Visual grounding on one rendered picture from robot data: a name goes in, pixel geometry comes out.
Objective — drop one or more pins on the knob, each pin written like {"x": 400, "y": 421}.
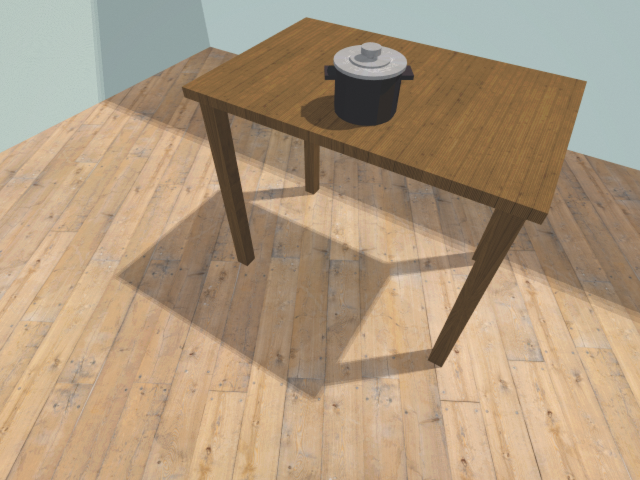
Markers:
{"x": 371, "y": 49}

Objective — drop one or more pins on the table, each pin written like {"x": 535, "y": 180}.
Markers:
{"x": 489, "y": 131}

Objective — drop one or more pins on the pot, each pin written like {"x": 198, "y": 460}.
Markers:
{"x": 365, "y": 102}

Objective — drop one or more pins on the lid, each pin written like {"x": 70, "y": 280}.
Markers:
{"x": 351, "y": 62}

